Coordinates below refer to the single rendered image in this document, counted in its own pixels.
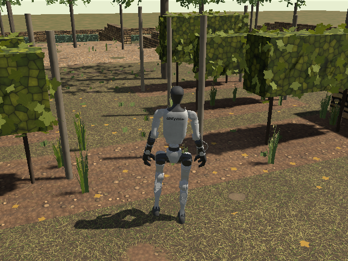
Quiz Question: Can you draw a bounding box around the robot right upper arm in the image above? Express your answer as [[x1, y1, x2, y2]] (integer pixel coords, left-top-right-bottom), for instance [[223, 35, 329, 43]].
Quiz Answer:
[[187, 110, 200, 141]]

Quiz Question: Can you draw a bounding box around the right robot foot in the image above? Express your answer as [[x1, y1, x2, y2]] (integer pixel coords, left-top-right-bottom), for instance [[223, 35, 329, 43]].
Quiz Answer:
[[178, 210, 185, 224]]

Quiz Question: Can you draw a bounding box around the right robot hand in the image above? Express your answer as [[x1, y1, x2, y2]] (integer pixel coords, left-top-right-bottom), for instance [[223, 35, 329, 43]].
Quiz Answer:
[[194, 154, 207, 167]]

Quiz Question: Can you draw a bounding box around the left robot hand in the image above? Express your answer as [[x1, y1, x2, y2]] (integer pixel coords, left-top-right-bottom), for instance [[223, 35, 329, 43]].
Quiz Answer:
[[143, 153, 155, 166]]

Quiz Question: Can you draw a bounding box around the robot left forearm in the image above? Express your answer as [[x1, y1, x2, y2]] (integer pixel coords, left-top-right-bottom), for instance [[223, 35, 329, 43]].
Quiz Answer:
[[144, 131, 155, 154]]

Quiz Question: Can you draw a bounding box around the robot left upper arm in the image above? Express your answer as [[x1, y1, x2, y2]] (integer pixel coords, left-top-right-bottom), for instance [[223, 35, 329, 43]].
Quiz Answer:
[[150, 109, 165, 139]]

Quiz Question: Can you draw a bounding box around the robot right forearm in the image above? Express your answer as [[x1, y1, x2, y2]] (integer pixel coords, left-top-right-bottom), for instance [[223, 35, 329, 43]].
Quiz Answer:
[[195, 133, 205, 156]]

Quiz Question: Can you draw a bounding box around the humanoid robot torso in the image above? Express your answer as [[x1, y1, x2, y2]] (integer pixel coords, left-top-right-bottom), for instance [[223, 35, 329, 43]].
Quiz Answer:
[[163, 107, 188, 163]]

